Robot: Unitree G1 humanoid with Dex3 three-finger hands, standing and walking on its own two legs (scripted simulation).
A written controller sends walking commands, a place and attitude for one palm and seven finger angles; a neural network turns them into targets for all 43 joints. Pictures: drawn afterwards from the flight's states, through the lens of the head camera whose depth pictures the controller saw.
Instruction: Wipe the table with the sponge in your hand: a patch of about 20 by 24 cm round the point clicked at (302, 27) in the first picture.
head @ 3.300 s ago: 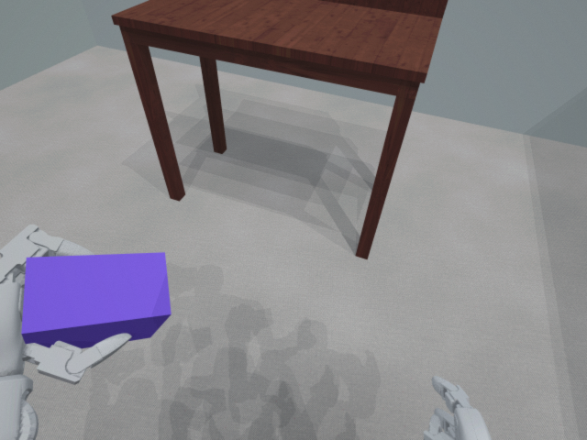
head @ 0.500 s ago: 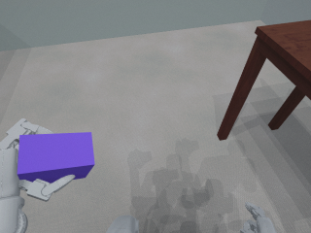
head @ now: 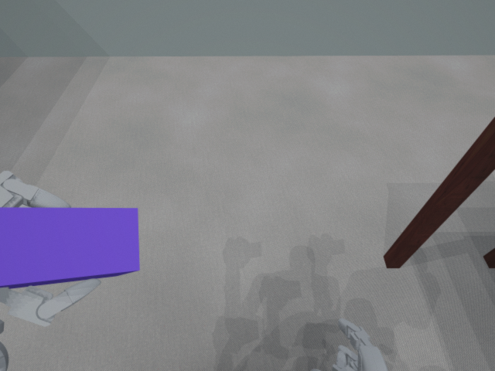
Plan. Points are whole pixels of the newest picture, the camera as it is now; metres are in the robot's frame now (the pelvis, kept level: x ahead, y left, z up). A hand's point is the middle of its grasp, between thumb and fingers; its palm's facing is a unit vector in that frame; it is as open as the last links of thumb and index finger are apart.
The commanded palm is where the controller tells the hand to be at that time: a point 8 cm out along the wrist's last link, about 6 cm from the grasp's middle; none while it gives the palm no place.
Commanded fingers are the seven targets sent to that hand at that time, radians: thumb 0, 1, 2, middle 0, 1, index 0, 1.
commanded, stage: walk to a spot facing it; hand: left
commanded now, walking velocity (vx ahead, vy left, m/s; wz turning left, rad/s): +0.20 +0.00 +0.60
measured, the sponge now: (89, 247) +0.21 +0.20 +0.17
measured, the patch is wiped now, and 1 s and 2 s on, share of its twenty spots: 0.00 0.00 0.00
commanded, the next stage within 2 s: turn to face it in 0.32 s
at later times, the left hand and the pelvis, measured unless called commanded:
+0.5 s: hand (33, 222) +0.23 +0.27 +0.19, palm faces +0.57 -0.70 -0.44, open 10.8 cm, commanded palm +0.16 +0.30 +0.18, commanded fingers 0.00 0.10 1.30 -1.20 -1.60 -1.20 -1.60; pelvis +0.07 -0.01 -0.02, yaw +13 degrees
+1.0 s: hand (143, 210) +0.27 +0.16 +0.16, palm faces +0.44 -0.77 -0.47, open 10.8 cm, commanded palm +0.21 +0.20 +0.18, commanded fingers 0.00 0.10 1.30 -1.20 -1.60 -1.20 -1.60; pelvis +0.06 -0.08 -0.01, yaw +3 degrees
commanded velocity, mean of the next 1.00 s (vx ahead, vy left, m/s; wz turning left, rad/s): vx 0.01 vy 0.00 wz -0.13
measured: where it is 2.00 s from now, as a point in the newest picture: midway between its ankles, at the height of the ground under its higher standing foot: outside the picture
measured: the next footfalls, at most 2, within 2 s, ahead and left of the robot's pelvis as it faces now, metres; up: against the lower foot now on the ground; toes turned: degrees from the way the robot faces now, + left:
right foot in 0.04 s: +0.10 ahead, -0.13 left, +0.00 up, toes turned -9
left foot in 0.48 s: +0.12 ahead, +0.12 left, +0.00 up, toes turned +23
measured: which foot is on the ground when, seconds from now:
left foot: down 0.00-0.04, up 0.06-0.46, down 0.48-0.90, up 0.92-1.00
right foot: up 0.00-0.02, down 0.04-0.48, up 0.50-0.86, down 0.88-1.00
